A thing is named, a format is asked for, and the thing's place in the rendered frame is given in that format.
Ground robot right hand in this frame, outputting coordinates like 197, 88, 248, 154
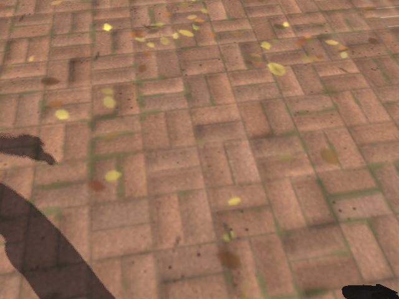
342, 284, 399, 299

